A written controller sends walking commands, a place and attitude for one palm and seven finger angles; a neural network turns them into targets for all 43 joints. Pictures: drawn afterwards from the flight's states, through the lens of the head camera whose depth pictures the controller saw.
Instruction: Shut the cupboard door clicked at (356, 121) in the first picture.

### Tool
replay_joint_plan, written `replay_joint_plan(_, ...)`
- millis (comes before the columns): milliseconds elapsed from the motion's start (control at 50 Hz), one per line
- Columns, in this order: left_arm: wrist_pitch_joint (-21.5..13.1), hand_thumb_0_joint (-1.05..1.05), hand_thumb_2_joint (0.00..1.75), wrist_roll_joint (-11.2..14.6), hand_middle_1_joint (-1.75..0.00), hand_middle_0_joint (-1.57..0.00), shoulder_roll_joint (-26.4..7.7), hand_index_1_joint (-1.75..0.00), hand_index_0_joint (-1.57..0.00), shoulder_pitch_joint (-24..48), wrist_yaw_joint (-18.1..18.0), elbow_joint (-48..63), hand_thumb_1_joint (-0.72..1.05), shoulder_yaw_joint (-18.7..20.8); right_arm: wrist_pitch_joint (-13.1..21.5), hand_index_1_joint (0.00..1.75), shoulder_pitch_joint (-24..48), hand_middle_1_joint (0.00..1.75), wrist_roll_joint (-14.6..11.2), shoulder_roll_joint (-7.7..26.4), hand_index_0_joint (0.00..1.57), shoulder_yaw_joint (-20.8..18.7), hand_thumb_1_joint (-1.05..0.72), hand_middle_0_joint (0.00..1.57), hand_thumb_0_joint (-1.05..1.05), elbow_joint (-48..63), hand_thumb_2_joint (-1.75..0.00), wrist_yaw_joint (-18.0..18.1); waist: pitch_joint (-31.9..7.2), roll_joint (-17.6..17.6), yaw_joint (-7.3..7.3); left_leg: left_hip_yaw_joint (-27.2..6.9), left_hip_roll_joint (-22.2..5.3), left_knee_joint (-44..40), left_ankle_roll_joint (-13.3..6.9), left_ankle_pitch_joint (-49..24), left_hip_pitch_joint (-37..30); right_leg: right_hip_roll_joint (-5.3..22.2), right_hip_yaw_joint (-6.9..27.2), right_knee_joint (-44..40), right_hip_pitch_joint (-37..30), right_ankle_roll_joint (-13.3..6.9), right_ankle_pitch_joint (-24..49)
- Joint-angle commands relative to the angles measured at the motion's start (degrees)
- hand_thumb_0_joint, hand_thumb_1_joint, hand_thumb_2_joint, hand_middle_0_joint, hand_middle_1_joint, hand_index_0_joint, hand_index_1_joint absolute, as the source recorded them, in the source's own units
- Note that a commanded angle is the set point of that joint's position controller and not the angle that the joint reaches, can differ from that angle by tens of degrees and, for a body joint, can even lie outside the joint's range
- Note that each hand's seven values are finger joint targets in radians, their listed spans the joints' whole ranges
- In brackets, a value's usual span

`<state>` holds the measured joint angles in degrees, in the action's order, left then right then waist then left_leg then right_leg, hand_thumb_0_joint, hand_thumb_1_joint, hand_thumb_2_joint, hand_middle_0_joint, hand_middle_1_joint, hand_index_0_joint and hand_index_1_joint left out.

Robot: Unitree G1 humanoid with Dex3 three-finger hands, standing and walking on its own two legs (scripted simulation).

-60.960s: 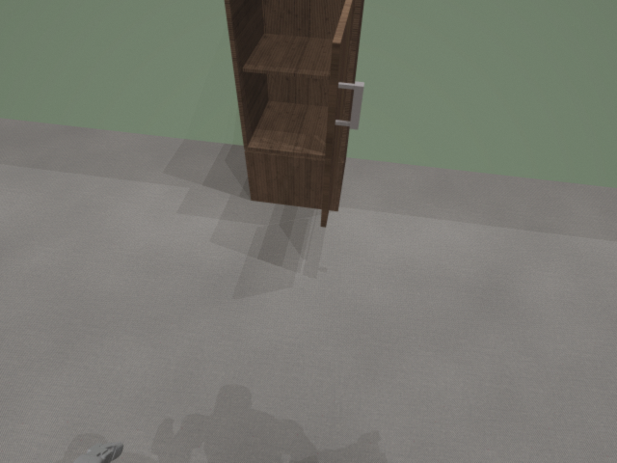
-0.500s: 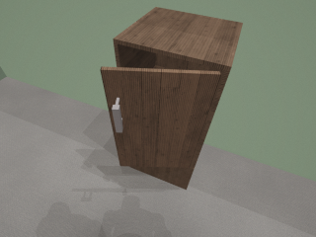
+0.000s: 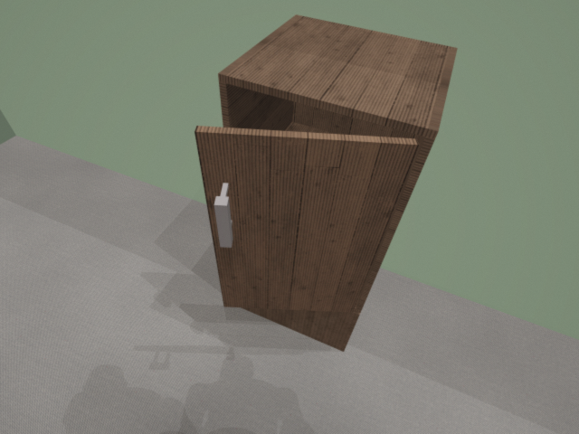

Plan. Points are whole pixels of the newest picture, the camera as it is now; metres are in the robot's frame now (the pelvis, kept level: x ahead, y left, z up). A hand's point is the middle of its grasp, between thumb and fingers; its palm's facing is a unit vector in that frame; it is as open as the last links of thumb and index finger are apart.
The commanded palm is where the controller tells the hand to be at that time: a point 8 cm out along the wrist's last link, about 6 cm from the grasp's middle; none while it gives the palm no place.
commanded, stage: shuffle to correct the standing spot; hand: left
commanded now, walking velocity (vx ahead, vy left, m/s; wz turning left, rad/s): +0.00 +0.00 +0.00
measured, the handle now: (225, 215) +0.50 +0.16 -0.03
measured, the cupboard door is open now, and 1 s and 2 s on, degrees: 22 22 22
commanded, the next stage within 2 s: come to a stop and stand still in 0.32 s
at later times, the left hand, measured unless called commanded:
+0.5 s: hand out of the picture +0.01 +0.14 -0.18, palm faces +0.03 -0.99 -0.17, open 7.4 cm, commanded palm none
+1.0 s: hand out of the picture +0.08 +0.17 -0.17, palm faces -0.02 -0.96 -0.28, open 7.3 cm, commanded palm none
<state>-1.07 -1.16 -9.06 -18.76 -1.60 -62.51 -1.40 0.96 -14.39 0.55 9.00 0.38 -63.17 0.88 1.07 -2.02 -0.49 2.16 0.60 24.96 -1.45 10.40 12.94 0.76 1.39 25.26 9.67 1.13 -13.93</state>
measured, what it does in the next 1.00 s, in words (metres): stands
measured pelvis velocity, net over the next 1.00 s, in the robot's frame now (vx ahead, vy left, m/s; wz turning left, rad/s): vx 0.04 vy -0.03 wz -0.02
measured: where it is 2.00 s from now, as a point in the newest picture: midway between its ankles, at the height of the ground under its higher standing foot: outside the picture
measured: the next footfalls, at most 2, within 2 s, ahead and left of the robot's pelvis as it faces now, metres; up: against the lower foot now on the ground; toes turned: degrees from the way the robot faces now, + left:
none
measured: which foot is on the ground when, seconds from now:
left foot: down 0.00-1.00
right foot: down 0.00-1.00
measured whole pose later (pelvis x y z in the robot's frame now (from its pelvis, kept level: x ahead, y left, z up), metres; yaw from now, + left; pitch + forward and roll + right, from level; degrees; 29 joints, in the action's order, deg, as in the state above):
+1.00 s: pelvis +0.04 -0.03 -0.01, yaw -1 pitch -1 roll +0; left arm -0.8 -1.4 -11.1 -15.7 -3.0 -56.1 0.3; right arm 0.1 -11.7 0.8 10.1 -1.4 -55.2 1.1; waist 2.2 1.6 0.6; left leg 4.6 -1.8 33.2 -0.4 16.8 15.7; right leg -1.1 0.4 32.7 11.3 -1.1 -20.8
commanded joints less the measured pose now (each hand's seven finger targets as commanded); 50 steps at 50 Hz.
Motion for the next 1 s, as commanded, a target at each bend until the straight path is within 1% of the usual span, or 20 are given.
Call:
replay_joint_plan(0, -0.6, 0.0, 0.9, 0.3, -0.3, -0.2, -5.4, -0.3, -0.2, -3.6, -0.6, 1.5, 0.9, 1.0, 0.9, 0.3, -2.2, 0.3, -0.2, 6.3, 0.2, -1.3, -0.9, 0.2, 0.0, 1.8, -0.9, 0.3, 1.9, 1.9, 0.38, -6.0, -6.0, -5.7, -0.2, 0.2, -0.9, 4.2, 4.1, -5.5, 3.6, -2.3, 3.2)
replay_joint_plan(60, -0.6, 0.0, 0.9, 0.3, -0.3, -0.2, -5.4, -0.3, -0.2, -3.4, -0.7, 1.6, 0.9, 1.0, 0.8, 0.3, -2.2, 0.3, -0.3, 6.2, 0.2, -1.3, -0.9, 0.2, 0.0, 1.6, -0.9, 0.3, 2.6, 1.4, 0.37, -5.9, -6.0, -5.7, -0.2, -0.5, -0.8, 4.3, 4.0, -5.7, 3.6, -2.2, 3.4)
replay_joint_plan(140, 0.2, 0.0, 0.9, -0.1, -0.3, -0.2, -4.8, -0.3, -0.2, -4.0, -0.1, 1.4, 0.9, 1.4, 0.1, 0.3, -3.0, 0.3, 0.3, 7.3, 0.2, -1.9, -0.9, 0.2, 0.0, 1.1, -0.9, 0.3, 4.8, 3.4, 0.58, -8.7, -7.6, -9.0, -1.1, 17.3, 1.7, 2.1, 1.5, -3.0, 5.7, -2.5, -8.0)
replay_joint_plan(200, 0.5, 0.0, 0.9, -0.6, -0.3, -0.2, -4.2, -0.3, -0.2, -5.2, 0.5, 2.0, 0.9, 2.0, -0.3, 0.3, -2.9, 0.3, 0.5, 8.8, 0.2, -2.9, -0.9, 0.2, 0.0, 1.9, -0.9, 0.3, 6.3, 7.1, 0.18, -12.3, -10.6, -12.5, -3.2, 25.4, 3.9, 0.3, -1.6, 1.7, 7.4, -2.7, -9.4)
replay_joint_plan(300, 0.4, 0.0, 0.9, -0.6, -0.3, -0.2, -3.8, -0.3, -0.2, -6.9, 1.1, 2.8, 0.9, 2.6, 0.1, 0.3, -4.0, 0.3, 0.6, 8.4, 0.2, -3.5, -0.9, 0.2, 0.0, 2.9, -0.9, 0.7, 5.3, 5.3, -0.08, -11.2, -11.2, -8.6, -4.2, 20.1, 4.1, 0.9, -1.0, 1.5, 6.9, -3.5, -7.1)
replay_joint_plan(380, 0.0, 0.0, 0.9, -0.4, -0.3, -0.2, -4.8, -0.3, -0.2, -8.9, 1.2, 2.6, 0.9, 3.3, 0.7, 0.3, -3.8, 0.3, 0.5, 6.6, 0.2, -3.3, -0.9, 0.2, 0.0, 3.6, -0.9, 1.0, 3.9, -0.4, -0.63, -5.5, -7.9, 0.3, -2.8, 10.8, 6.0, 3.2, 3.8, -1.8, 3.3, -4.9, -3.6)
replay_joint_plan(420, -0.3, 0.0, 0.9, -0.3, -0.3, -0.2, -6.3, -0.3, -0.2, -10.6, 0.7, 1.8, 0.9, 3.6, 1.0, 0.3, -3.2, 0.3, 0.5, 3.7, 0.2, -2.5, -0.9, 0.2, 0.0, 4.0, -0.9, 1.0, 3.3, -8.4, -1.03, 1.7, -3.2, 10.0, -0.8, 7.5, 10.4, 7.5, 10.2, -5.1, -1.9, -7.4, 4.8)
replay_joint_plan(440, -0.6, 0.0, 0.9, -0.1, -0.3, -0.2, -6.6, -0.3, -0.2, -11.4, 0.3, 1.3, 0.9, 3.8, 1.1, 0.3, -2.2, 0.3, 0.5, 2.7, 0.2, -2.0, -0.9, 0.2, 0.0, 4.2, -0.9, 0.9, 3.1, -9.7, -1.33, 3.5, -1.8, 13.9, 0.2, 9.7, 12.7, 10.9, 13.3, -5.8, -4.2, -8.8, 15.6)
replay_joint_plan(480, -1.1, 0.0, 0.9, 0.0, -0.3, -0.2, -5.4, -0.3, -0.2, -10.5, -0.4, 1.0, 0.9, 3.2, 1.0, 0.3, -1.4, 0.3, 0.3, 1.5, 0.2, -1.3, -0.9, 0.2, 0.0, 3.8, -0.9, 1.1, 3.2, -5.7, -0.72, 1.6, -3.2, 13.7, 0.8, 13.3, 11.3, 12.2, 11.8, -3.2, -5.2, -10.3, 36.3)
replay_joint_plan(500, -1.3, 0.0, 0.9, 0.2, -0.3, -0.2, -5.0, -0.3, -0.2, -9.1, -0.7, 0.9, 0.9, 2.9, 1.0, 0.3, -2.8, 0.3, -0.1, 1.1, 0.2, -1.0, -0.9, 0.2, 0.0, 2.9, -0.9, 1.2, 1.9, -3.8, 0.46, 1.0, -3.7, 8.2, 0.9, 9.4, 7.2, 11.0, 9.3, -0.7, -5.2, -9.5, 42.5)
replay_joint_plan(520, -1.4, 0.0, 0.9, 0.4, -0.3, -0.2, -4.7, -0.3, -0.2, -7.7, -0.8, 1.0, 0.9, 2.5, 1.2, 0.3, -4.9, 0.3, -0.4, 1.1, 0.2, -1.0, -0.9, 0.2, 0.0, 1.5, -0.9, 1.2, 0.4, -1.9, 1.61, 0.6, -4.3, 2.8, 0.7, -4.2, 0.7, 8.4, 5.7, 1.9, -3.3, -7.0, 45.3)
replay_joint_plan(540, -1.3, 0.0, 0.9, 0.7, -0.3, -0.2, -4.3, -0.3, -0.2, -7.2, -1.0, 1.5, 0.9, 2.2, 1.4, 0.3, -6.4, 0.3, -0.3, 2.8, 0.2, -1.1, -0.9, 0.2, 0.0, 0.6, -0.9, 1.6, -1.6, 1.0, 1.6, -0.5, -6.1, 2.4, 0.0, -19.5, -5.1, 5.6, 3.1, 3.2, -1.6, -4.5, 42.1)
replay_joint_plan(580, -0.7, 0.0, 0.9, 0.6, -0.3, -0.2, -4.6, -0.3, -0.2, -6.6, -1.5, 1.8, 0.9, 2.4, 1.3, 0.3, -5.9, 0.3, -0.5, 4.3, 0.2, -1.5, -0.9, 0.2, 0.0, 0.0, -0.9, 2.1, -1.2, 7.2, 0.83, -0.9, -8.1, 4.6, -1.1, -33.8, -8.6, 4.3, 2.2, 2.0, 0.2, -2.4, 30.2)
replay_joint_plan(660, 0.0, 0.0, 0.9, 0.4, -0.3, -0.2, -5.2, -0.3, -0.2, -6.0, -1.8, 2.6, 0.9, 2.8, 0.4, 0.3, -4.1, 0.3, -0.6, 4.6, 0.2, -2.2, -0.9, 0.2, 0.0, 2.0, -0.9, 2.5, -0.6, 4.3, 0.58, -1.6, -8.5, 4.5, -1.1, -36.1, -9.0, 4.8, 2.4, 2.1, 1.3, -2.2, 30.7)
replay_joint_plan(820, 0.5, 0.0, 0.9, 0.1, -0.3, -0.2, -5.0, -0.3, -0.2, -3.3, -1.3, 5.1, 0.9, 3.0, 0.0, 0.3, -0.3, 0.3, -0.2, 5.1, 0.2, -2.8, -0.9, 0.2, 0.0, 4.6, -0.9, 2.0, -4.6, 1.8, 0.13, -2.0, -8.3, 3.0, -1.5, -25.6, -8.1, 4.7, 3.0, 1.9, 0.2, -2.4, 25.3)
replay_joint_plan(840, -0.4, 0.0, 0.9, -0.4, -0.3, -0.2, -7.3, -0.3, -0.2, -5.1, -3.3, 4.7, 0.9, 3.4, 0.1, 0.3, 2.5, 0.3, -0.8, 9.5, 0.2, -4.0, -0.9, 0.2, 0.0, 8.8, -0.9, 1.4, -3.6, 6.2, 0.43, 0.8, -9.4, 13.7, 0.6, -30.8, -9.2, 6.5, 4.8, -0.2, 6.1, -0.6, 37.0)
replay_joint_plan(860, -0.7, 0.0, 0.9, -0.2, -0.3, -0.2, -9.5, -0.3, -0.2, -2.3, -2.8, 8.0, 0.9, 3.7, -0.4, 0.3, 0.0, 0.3, -0.2, 5.9, 0.2, -3.5, -0.9, 0.2, 0.0, 10.0, -0.9, 0.6, -3.8, 2.6, 1.6, -0.6, -6.5, 11.9, 0.4, -7.6, -0.1, 8.1, 7.2, 1.0, 1.2, -3.2, 30.1)
replay_joint_plan(880, -0.7, 0.0, 0.9, -0.2, -0.3, -0.2, -8.8, -0.3, -0.2, -0.3, -2.5, 8.8, 0.9, 3.3, -0.6, 0.3, -0.7, 0.3, -0.2, 5.1, 0.2, -3.3, -0.9, 0.2, 0.0, 10.5, -0.9, 0.4, -4.5, 0.9, 2.41, -0.4, -5.6, 8.7, 0.5, 1.4, 0.5, 8.2, 7.9, 1.7, 1.9, -5.5, 23.0)
replay_joint_plan(940, -0.9, 0.0, 0.9, 0.2, -0.3, -0.2, -8.0, -0.3, -0.2, 1.1, -2.0, 10.4, 0.9, 2.7, 0.0, 0.3, -1.4, 0.3, 0.3, 6.2, 0.2, -2.8, -0.9, 0.2, 0.0, 10.9, -0.9, 0.2, -4.1, 5.7, 1.93, -3.3, -7.6, 4.5, -1.1, -10.7, -2.9, 3.4, 3.7, 4.5, 4.1, -4.9, 13.4)
replay_joint_plan(980, -0.2, 0.0, 0.9, 0.3, -0.3, -0.2, -8.1, -0.3, -0.2, 1.2, -1.6, 10.1, 0.9, 2.3, -0.3, 0.3, 0.3, 0.3, 0.2, 7.1, 0.2, -2.6, -0.9, 0.2, 0.0, 11.7, -0.9, 0.1, -0.3, 2.6, 0.91, -4.3, -7.9, 1.8, -1.6, -3.8, 0.5, 2.4, 3.1, 2.5, 5.3, -4.1, 3.4)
